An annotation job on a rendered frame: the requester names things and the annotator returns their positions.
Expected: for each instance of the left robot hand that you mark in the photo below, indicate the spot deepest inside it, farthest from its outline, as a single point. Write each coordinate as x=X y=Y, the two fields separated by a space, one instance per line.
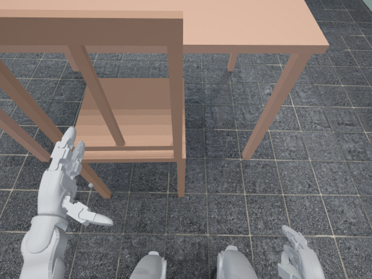
x=59 y=179

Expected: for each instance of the robot thigh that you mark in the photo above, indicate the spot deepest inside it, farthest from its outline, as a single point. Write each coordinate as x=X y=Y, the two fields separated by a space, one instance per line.
x=150 y=267
x=233 y=264

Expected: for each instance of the robot left thigh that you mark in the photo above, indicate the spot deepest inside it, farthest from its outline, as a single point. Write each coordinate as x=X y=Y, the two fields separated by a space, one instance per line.
x=150 y=267

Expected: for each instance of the robot left forearm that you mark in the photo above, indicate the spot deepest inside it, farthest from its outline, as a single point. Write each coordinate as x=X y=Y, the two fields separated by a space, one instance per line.
x=43 y=248

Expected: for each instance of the right robot hand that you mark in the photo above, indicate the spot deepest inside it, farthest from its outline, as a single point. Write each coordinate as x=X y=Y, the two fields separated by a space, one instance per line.
x=305 y=263

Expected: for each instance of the chair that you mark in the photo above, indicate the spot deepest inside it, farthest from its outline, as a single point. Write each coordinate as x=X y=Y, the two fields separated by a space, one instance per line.
x=121 y=120

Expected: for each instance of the table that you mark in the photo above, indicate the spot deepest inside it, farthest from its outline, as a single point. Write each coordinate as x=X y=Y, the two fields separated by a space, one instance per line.
x=209 y=26

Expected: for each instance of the robot right thigh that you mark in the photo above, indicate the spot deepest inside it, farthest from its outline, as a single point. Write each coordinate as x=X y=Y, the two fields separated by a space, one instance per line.
x=233 y=264

